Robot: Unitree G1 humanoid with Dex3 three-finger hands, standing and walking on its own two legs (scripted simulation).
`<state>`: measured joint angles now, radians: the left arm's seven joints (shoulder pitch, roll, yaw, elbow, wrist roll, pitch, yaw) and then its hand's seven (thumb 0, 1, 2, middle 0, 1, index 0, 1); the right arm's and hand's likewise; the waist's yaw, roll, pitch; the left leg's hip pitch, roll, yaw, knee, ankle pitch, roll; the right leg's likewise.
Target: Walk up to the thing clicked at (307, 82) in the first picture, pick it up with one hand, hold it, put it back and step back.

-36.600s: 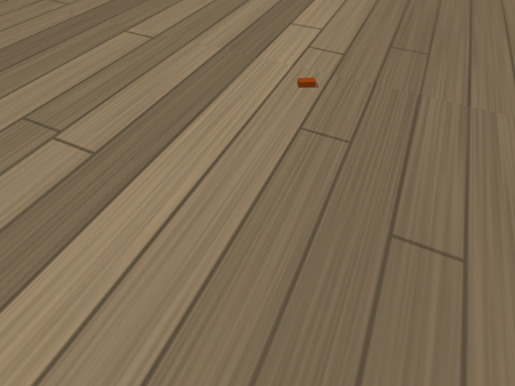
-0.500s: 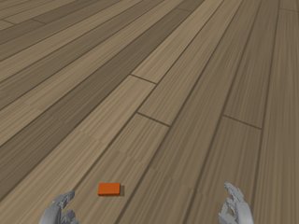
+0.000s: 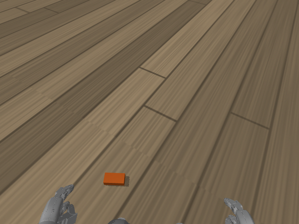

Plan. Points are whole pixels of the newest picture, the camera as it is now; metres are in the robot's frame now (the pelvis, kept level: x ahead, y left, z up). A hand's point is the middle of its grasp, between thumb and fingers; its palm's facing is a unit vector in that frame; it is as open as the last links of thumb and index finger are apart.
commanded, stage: stand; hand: left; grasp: from above
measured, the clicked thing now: (114, 179) +0.48 +0.21 -0.71
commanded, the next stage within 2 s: none
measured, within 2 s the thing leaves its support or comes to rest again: neither
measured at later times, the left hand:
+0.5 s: hand out of the picture +0.05 +0.24 -0.12, palm faces +0.04 -0.95 -0.32, open 7.4 cm
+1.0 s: hand out of the picture +0.04 +0.24 -0.11, palm faces +0.03 -0.94 -0.34, open 7.4 cm
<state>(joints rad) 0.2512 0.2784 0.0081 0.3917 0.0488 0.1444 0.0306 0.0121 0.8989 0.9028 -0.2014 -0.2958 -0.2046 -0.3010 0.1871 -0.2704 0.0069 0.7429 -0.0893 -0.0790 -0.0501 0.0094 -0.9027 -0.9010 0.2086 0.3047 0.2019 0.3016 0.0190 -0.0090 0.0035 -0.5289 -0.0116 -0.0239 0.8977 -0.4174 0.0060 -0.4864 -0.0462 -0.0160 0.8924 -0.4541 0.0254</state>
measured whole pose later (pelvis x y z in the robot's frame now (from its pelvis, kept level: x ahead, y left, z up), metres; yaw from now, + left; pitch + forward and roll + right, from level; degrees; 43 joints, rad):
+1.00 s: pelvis +0.00 +0.00 +0.05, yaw +0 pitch -5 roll +0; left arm 0.16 0.30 0.03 1.14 0.03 0.00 0.02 0.01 0.90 0.90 -0.20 -0.30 -0.20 -0.30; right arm 0.15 -0.31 -0.04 1.13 -0.03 0.00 -0.02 0.00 -0.91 -0.90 0.21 0.30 0.20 0.30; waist 0.01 0.01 0.07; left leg -0.13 -0.01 -0.03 0.37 -0.16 0.00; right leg -0.09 -0.05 -0.03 0.37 -0.20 0.03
